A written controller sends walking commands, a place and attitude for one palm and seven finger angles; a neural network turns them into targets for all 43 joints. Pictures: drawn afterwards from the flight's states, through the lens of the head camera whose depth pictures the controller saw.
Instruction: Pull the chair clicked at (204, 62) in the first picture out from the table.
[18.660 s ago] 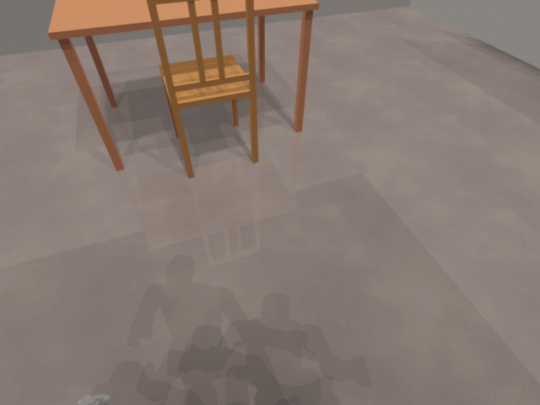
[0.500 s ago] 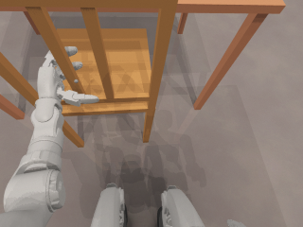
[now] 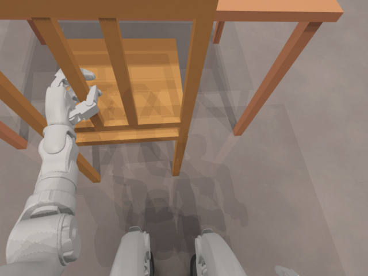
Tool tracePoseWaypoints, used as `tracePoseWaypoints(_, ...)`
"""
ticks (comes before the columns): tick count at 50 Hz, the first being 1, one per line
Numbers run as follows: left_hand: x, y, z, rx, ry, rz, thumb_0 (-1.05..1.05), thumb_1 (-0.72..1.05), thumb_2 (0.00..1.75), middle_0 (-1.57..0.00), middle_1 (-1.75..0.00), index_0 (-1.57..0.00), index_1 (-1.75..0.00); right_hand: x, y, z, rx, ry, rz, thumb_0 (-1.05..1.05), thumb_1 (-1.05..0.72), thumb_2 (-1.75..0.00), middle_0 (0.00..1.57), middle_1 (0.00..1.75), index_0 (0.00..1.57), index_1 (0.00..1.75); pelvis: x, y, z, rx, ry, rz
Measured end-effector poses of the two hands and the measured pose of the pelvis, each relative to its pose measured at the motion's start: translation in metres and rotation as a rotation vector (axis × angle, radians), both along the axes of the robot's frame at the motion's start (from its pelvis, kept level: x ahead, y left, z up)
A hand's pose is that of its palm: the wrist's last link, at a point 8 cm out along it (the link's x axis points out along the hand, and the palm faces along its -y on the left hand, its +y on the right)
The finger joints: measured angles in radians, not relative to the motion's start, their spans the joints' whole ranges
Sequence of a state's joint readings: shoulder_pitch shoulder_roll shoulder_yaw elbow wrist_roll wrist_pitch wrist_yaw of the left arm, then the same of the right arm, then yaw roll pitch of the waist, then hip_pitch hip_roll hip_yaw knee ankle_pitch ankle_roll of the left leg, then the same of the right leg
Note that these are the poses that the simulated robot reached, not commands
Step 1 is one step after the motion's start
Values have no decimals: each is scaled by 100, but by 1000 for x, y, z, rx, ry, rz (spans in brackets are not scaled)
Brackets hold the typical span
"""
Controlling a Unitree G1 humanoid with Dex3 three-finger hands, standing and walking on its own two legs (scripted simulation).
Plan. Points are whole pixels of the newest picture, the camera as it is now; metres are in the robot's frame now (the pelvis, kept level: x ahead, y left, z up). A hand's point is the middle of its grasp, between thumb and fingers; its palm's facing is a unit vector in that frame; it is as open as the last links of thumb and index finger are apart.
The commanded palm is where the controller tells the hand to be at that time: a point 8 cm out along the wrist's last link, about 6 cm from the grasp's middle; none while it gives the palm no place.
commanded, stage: hook a spindle and tug to test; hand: left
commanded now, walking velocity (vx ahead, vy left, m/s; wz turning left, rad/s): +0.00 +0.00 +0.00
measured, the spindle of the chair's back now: (79, 85) +0.50 +0.20 +0.06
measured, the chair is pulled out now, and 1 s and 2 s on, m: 0.00 0.04 0.18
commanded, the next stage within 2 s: step backward, pulling the chair out in 0.52 s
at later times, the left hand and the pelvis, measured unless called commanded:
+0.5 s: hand (92, 110) +0.45 +0.17 +0.03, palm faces +0.07 -1.00 -0.02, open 5.6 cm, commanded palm +0.40 +0.22 +0.03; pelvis +0.03 +0.00 +0.02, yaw +0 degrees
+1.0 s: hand (96, 113) +0.43 +0.16 +0.05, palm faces +0.07 -0.99 -0.12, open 5.5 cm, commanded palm +0.41 +0.21 +0.05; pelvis +0.04 +0.01 +0.11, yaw +1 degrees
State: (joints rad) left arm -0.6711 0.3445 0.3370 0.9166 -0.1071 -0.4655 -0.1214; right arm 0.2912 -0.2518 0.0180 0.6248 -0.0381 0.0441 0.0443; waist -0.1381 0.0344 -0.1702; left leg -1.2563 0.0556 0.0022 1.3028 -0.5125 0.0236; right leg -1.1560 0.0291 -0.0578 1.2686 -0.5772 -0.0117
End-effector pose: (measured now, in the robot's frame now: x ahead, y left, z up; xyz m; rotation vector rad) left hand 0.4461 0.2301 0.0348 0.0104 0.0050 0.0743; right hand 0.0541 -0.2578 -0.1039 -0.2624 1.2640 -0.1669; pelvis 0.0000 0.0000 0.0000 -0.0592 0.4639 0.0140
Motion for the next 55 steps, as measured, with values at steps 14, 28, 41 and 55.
tracePoseWaypoints(14,-5,-1,1,2,13,-5,1,71,74,-40,-143,-40,-145,21,5,9,23,-37,-13,1,-90,-90,20,30,20,30,16,2,10,8,0,-14)
tracePoseWaypoints(28,-24,-3,2,4,27,-8,1,71,74,-39,-142,-39,-145,56,7,17,39,-89,11,1,-90,-90,20,30,20,30,31,3,18,15,-8,-11)
tracePoseWaypoints(41,-32,-13,29,54,365,94,7,70,77,-31,-114,-41,-145,74,24,71,26,-79,-68,1,-90,-90,20,30,20,30,45,7,82,35,-186,5)
tracePoseWaypoints(55,-45,-24,36,99,462,-1,6,69,73,-29,-107,-49,-145,41,3,109,-68,-33,-111,1,-90,-90,20,30,20,30,36,13,114,29,-283,-16)
